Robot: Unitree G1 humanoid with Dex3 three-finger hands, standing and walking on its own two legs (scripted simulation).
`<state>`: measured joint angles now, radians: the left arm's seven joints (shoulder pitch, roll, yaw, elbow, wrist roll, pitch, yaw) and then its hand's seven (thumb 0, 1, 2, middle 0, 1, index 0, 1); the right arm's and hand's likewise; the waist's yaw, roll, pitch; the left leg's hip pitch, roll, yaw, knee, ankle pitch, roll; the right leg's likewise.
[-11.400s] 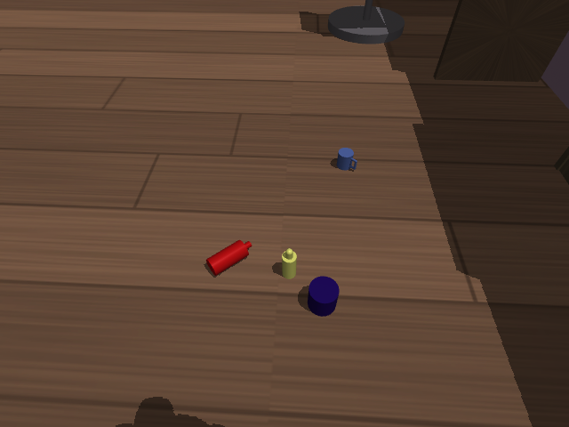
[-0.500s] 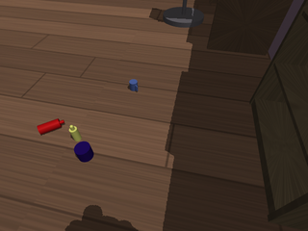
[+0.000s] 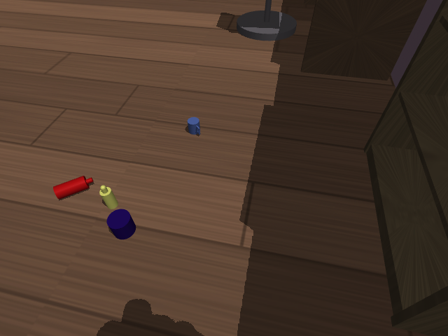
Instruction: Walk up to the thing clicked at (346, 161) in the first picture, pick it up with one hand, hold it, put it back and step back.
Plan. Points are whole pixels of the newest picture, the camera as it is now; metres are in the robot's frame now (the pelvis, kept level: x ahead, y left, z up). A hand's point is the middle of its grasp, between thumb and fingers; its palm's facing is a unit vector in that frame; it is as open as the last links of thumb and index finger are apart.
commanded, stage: stand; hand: left
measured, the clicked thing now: (195, 127) +1.49 +0.24 -0.74
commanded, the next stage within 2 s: walk up in 1.46 s
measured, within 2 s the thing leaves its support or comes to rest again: neither
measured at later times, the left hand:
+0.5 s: hand out of the picture +0.08 +0.25 -0.15, palm faces -0.01 -0.94 -0.35, open 7.4 cm
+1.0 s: hand out of the picture +0.08 +0.25 -0.15, palm faces -0.02 -0.94 -0.35, open 7.4 cm
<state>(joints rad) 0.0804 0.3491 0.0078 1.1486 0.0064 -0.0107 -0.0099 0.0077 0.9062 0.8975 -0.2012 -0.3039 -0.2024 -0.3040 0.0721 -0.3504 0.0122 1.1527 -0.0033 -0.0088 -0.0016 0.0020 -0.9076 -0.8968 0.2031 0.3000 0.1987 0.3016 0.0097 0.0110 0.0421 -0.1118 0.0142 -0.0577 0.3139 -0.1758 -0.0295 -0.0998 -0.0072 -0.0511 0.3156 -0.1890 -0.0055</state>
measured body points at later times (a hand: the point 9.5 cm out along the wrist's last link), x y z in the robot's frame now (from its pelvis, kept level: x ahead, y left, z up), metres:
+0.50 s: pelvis +0.00 +0.00 +0.00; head +0.01 -0.01 +0.45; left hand +0.08 +0.30 -0.13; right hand +0.08 -0.30 -0.14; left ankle +0.00 +0.14 -0.75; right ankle -0.01 -0.11 -0.75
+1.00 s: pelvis +0.01 +0.00 +0.00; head +0.02 -0.01 +0.45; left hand +0.08 +0.30 -0.13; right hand +0.08 -0.30 -0.14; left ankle +0.00 +0.14 -0.75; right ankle -0.01 -0.11 -0.75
